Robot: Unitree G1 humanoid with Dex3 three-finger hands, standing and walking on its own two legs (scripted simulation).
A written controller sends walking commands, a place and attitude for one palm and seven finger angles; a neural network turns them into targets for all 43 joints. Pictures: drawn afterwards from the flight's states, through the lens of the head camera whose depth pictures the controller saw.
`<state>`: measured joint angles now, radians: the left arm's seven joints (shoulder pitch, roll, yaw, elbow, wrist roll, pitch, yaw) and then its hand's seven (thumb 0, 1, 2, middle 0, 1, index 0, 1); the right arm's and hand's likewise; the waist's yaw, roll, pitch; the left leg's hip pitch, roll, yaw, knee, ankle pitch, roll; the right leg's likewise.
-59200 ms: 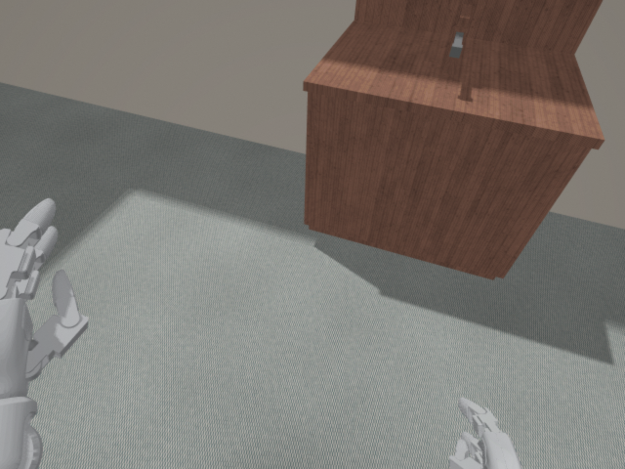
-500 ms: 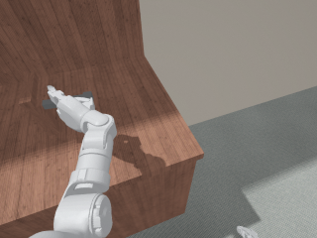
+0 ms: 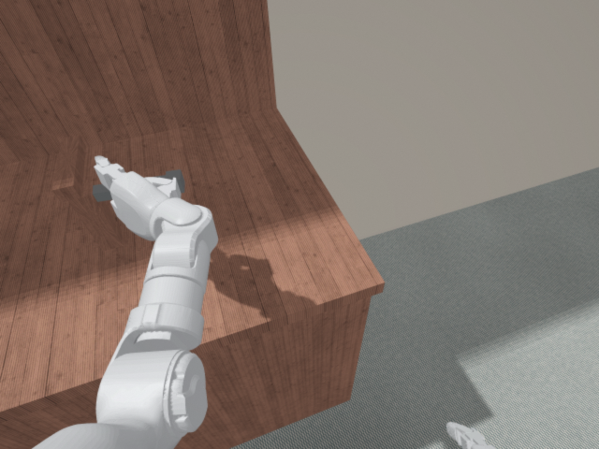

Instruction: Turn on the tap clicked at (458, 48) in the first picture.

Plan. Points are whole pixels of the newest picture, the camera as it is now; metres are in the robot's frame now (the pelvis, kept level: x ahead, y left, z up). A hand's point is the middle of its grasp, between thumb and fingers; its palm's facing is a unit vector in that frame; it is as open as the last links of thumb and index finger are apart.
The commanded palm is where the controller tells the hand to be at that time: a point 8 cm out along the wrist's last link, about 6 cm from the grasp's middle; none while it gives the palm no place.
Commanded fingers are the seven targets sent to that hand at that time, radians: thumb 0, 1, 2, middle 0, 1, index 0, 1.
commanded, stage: lift the hand up off the lever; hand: left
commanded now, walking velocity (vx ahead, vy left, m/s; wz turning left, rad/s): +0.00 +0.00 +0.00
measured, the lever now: (175, 182) +0.51 +0.22 +0.09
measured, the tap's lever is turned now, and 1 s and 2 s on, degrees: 81 81 81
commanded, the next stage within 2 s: draw the hand back beside the body in 0.70 s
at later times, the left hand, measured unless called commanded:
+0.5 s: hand (162, 179) +0.43 +0.20 +0.16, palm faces +0.80 -0.60 -0.07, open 7.8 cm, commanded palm +0.38 +0.21 +0.17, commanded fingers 0.00 0.90 0.90 -0.15 -0.15 -0.15 -0.15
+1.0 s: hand (189, 177) +0.42 +0.16 +0.18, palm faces +0.45 -0.89 -0.05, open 7.8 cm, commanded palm +0.35 +0.22 +0.17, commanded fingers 0.00 0.90 0.90 -0.16 -0.18 -0.16 -0.18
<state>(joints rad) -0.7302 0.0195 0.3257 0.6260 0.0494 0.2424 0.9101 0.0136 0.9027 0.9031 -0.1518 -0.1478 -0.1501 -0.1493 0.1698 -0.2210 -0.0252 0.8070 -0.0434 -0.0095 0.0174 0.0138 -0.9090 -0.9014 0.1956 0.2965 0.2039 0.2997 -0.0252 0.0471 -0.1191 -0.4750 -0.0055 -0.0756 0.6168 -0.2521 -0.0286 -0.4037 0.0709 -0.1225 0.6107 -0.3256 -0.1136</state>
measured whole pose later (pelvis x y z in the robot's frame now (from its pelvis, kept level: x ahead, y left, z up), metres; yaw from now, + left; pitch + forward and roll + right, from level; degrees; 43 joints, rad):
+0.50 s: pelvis +0.02 +0.02 +0.01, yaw -1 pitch +5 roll +0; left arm -0.66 -0.01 0.30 0.50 0.03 0.30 0.90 0.01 0.90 0.90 -0.15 -0.15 -0.15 -0.15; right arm 0.17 -0.22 -0.03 0.80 -0.04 -0.01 0.03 0.01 -0.91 -0.90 0.20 0.30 0.20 0.30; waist 0.00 0.04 -0.12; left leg -0.40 -0.01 -0.05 0.58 -0.26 -0.01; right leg -0.32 0.06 -0.09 0.56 -0.32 -0.09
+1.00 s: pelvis +0.02 +0.02 +0.01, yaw -3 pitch +1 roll +1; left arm -0.44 0.07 0.14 0.25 -0.03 0.27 0.49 0.01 0.90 0.90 -0.16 -0.16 -0.15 -0.16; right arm 0.17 -0.20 0.00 0.70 0.01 0.09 -0.05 0.01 -0.91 -0.90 0.20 0.30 0.21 0.30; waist -0.01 0.03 -0.08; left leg -0.27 -0.01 -0.01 0.50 -0.24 0.00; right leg -0.22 0.07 -0.05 0.50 -0.30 -0.08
